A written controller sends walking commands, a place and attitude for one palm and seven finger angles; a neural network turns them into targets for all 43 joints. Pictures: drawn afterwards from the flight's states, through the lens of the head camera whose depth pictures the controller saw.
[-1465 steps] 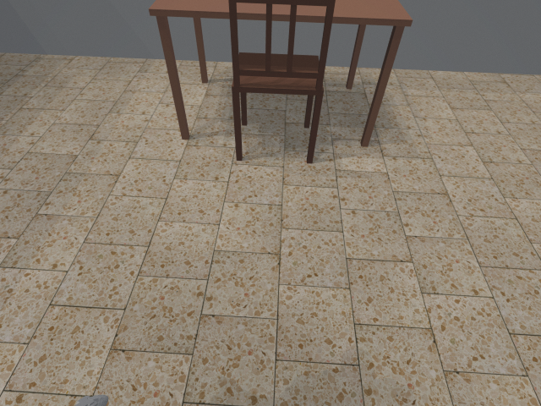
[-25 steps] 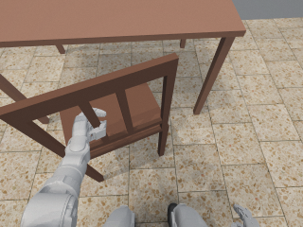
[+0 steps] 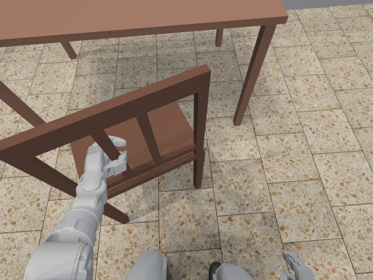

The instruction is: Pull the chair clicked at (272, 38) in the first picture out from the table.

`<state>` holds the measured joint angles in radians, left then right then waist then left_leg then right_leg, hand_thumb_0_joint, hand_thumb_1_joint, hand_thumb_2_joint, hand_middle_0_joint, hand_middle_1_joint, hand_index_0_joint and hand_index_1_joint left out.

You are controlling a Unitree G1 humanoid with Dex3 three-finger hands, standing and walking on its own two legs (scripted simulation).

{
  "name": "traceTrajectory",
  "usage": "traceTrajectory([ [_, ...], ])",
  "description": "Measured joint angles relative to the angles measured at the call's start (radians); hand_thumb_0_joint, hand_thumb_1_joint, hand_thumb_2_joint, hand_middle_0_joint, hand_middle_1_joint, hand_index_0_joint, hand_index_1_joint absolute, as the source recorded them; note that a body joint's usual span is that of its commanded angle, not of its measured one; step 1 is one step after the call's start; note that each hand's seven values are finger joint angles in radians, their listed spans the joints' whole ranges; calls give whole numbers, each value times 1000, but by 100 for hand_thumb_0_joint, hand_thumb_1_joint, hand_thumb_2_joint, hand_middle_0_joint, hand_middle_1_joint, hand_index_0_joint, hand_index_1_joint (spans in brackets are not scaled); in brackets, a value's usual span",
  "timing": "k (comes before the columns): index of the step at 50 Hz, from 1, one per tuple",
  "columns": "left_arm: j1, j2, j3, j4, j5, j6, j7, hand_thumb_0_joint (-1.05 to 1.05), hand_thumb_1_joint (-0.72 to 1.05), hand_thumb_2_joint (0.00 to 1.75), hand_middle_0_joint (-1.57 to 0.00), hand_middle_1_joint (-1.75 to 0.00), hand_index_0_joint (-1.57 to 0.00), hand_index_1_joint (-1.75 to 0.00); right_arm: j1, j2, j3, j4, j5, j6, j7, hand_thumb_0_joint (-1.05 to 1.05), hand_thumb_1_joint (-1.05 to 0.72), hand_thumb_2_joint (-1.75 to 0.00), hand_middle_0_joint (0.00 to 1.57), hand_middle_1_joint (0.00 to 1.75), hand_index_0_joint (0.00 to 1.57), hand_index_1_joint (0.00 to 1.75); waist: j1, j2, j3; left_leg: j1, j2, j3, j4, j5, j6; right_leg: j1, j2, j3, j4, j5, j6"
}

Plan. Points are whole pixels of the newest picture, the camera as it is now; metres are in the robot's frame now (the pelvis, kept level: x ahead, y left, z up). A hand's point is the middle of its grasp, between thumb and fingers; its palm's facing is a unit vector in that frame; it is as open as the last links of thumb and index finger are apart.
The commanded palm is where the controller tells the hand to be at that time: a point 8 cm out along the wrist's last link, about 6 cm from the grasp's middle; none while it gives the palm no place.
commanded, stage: step backward, pulling the chair out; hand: left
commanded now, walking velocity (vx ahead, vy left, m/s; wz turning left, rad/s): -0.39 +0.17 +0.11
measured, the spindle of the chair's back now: (114, 155) +0.40 +0.19 -0.08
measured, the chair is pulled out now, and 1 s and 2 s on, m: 0.27 0.48 0.59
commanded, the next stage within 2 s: stop walking, hand still on the chair in 1.06 s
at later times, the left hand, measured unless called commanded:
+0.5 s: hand (118, 203) +0.27 +0.16 -0.07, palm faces +0.06 -0.97 -0.25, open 5.5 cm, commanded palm +0.25 +0.21 -0.06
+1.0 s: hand (118, 256) +0.17 +0.14 -0.06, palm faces +0.04 -0.97 -0.25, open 5.8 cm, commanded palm +0.16 +0.20 -0.05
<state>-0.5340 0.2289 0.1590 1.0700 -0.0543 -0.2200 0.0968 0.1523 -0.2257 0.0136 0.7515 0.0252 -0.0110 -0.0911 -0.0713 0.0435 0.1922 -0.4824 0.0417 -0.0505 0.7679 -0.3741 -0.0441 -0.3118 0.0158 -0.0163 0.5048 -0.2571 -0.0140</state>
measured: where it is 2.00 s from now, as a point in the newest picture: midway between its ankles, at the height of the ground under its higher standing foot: outside the picture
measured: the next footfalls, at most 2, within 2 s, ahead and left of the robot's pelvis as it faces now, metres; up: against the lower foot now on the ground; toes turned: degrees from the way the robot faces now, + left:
left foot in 0.12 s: +0.01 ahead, +0.16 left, +0.00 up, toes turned +2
right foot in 0.44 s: -0.14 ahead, -0.12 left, +0.00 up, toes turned +0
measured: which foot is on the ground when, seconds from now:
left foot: up 0.00-0.10, down 0.12-0.48, up 0.50-0.70, down 0.72-0.98, up 1.00-1.00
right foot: down 0.00-0.22, up 0.24-0.42, down 0.44-1.00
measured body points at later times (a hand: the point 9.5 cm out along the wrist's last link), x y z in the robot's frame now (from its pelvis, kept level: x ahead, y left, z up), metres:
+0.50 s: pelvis -0.10 +0.00 +0.00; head +0.01 -0.02 +0.43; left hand +0.27 +0.21 -0.05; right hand +0.01 -0.23 -0.15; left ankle -0.04 +0.15 -0.73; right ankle -0.11 -0.11 -0.74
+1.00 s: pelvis -0.20 -0.01 +0.00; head -0.10 -0.03 +0.43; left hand +0.16 +0.20 -0.04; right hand -0.09 -0.25 -0.15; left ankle -0.18 +0.16 -0.73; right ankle -0.18 -0.12 -0.74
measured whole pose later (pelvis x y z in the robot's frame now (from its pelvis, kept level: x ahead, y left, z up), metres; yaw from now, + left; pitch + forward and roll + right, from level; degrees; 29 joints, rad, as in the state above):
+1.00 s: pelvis -0.20 -0.01 +0.00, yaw +2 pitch +1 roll -1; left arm -0.53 0.21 0.04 1.00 -0.03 -0.18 0.09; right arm 0.17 -0.22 0.01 0.70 0.02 0.00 -0.07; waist -0.04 0.07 0.22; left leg -0.35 0.12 -0.01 0.59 -0.25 -0.07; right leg -0.30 0.03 -0.06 0.51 -0.24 -0.02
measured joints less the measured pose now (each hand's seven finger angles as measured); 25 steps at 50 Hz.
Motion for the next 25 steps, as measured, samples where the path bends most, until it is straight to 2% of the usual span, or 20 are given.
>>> traceTrajectory([
  [3,5,-26,-3,-16,5,20,9,0,64,73,-23,-111,-50,-145,4,-45,-6,12,-1,-4,-20,1,-90,-90,21,30,20,30,-18,-7,-8,37,-26,-2,-31,-19,-2,-16,-32,-5,5,9,12],
  [6,0,-49,-47,-45,14,46,16,0,65,72,-21,-112,-50,-145,17,-92,-20,12,3,3,-38,1,-90,-90,21,30,20,30,-25,3,-15,111,-6,8,-149,127,5,-31,-48,-28,15,14,29],
  [8,-15,-51,-89,-61,19,61,15,-1,65,72,-20,-114,-50,-145,16,-109,-34,8,8,16,-47,1,-90,-90,20,30,20,30,-22,-3,-8,140,-7,12,-213,119,9,-41,-58,-37,22,20,41],
  [10,-28,-36,-123,-79,24,71,12,-2,65,71,-19,-115,-50,-145,9,-100,-39,-8,5,30,-48,1,-90,-90,20,30,20,30,-6,-44,5,148,-23,33,-242,121,19,-50,-76,-22,14,95,48],
  [11,-29,-28,-134,-89,28,74,9,-2,66,71,-18,-116,-50,-145,8,-92,-39,-21,-1,33,-44,1,-90,-90,20,30,20,30,1,-59,6,145,-26,42,-253,133,23,-65,-81,-17,33,85,46],
  [13,-22,-17,-143,-107,37,72,2,-2,66,71,-17,-116,-50,-145,9,-71,-43,-47,-16,30,-27,1,-90,-90,20,30,20,30,7,-68,5,134,-20,47,-266,157,28,-95,-68,-6,119,-38,30],
  [15,-12,-15,-138,-115,39,67,1,-2,67,71,-16,-116,-50,-145,11,-45,-41,-61,-24,20,-5,1,-90,-90,20,30,20,30,12,-59,8,130,-3,45,-277,175,27,-92,-43,-5,168,-111,18],
  [17,-1,-9,-129,-111,38,56,-1,-1,67,71,-17,-116,-49,-145,13,-15,-29,-66,-25,10,14,1,-90,-90,20,30,20,30,20,-52,9,129,14,47,-286,188,20,-64,-25,-10,160,-123,15],
  [20,11,2,-115,-99,35,39,-6,-1,66,72,-18,-115,-48,-145,22,24,-9,-66,-26,-2,33,0,-90,-90,20,30,20,30,32,-41,5,112,32,51,-277,199,4,-7,-15,-13,97,-95,14],
  [22,14,8,-96,-88,30,26,-14,-1,64,72,-20,-115,-48,-145,26,41,4,-59,-25,-6,38,0,-90,-90,20,30,20,30,39,-30,2,84,39,51,-247,197,-8,41,-15,-11,14,-31,11],
  [24,13,5,-70,-77,24,15,-10,-1,64,73,-21,-114,-48,-145,3,36,10,-40,-16,-2,36,0,-90,-90,21,30,20,30,27,25,31,59,72,31,-201,204,-8,54,21,-28,-17,-10,2],
  [25,15,2,-56,-70,19,10,-10,-1,64,73,-21,-114,-48,-145,-5,34,11,-29,-9,1,30,0,-90,-90,21,30,20,30,19,34,38,41,64,19,-143,144,-6,50,24,-29,-17,-6,-4],
])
